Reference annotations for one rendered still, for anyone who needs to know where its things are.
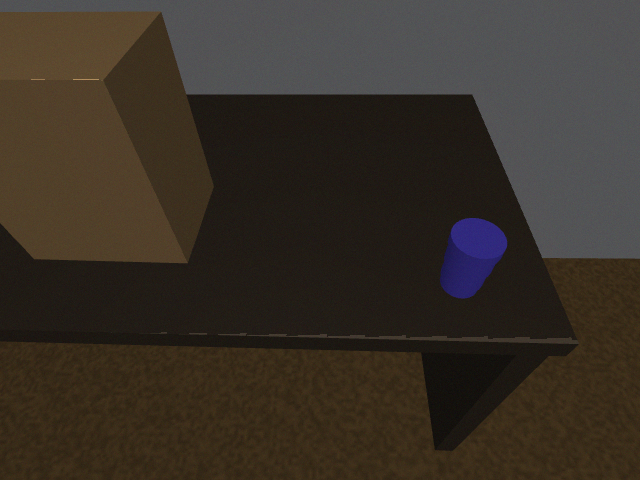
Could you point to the desk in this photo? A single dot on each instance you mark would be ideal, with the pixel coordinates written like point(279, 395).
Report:
point(326, 230)

